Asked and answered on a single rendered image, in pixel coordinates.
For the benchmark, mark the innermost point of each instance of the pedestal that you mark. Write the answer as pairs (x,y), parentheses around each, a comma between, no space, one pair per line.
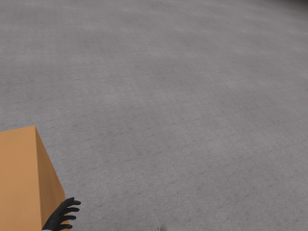
(30,190)

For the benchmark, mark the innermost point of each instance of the left robot hand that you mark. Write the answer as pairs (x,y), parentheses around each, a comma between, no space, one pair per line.
(55,220)

